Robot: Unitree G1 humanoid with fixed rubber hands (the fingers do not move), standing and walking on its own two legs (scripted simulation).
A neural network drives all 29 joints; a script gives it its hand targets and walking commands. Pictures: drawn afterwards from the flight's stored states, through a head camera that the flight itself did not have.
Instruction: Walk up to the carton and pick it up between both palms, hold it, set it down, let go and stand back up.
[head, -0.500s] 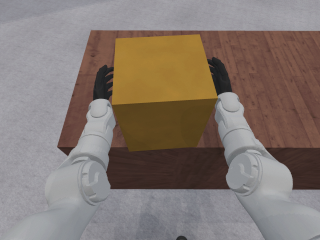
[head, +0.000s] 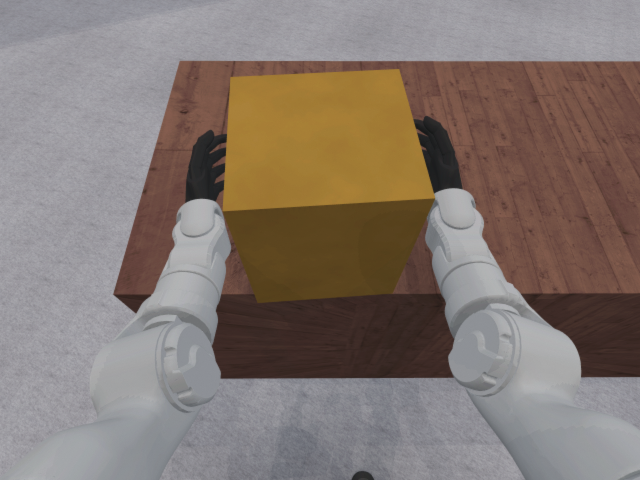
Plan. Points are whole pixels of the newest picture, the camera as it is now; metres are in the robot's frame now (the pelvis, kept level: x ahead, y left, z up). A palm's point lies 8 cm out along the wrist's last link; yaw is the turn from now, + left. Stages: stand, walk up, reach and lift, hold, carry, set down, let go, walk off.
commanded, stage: reach and lift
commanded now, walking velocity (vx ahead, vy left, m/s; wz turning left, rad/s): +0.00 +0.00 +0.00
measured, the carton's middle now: (321, 198) +0.47 +0.02 +0.02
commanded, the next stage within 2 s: none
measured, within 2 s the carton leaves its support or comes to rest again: leaves its support in 0.80 s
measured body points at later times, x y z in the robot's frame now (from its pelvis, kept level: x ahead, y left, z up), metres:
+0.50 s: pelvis -0.02 +0.00 +0.00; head +0.07 -0.01 +0.44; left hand +0.43 +0.17 +0.06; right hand +0.45 -0.13 +0.07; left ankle -0.05 +0.15 -0.74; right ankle +0.00 -0.11 -0.74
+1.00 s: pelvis -0.03 +0.00 +0.00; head +0.03 -0.01 +0.45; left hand +0.41 +0.17 +0.07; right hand +0.43 -0.14 +0.09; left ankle -0.05 +0.15 -0.74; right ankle +0.00 -0.11 -0.74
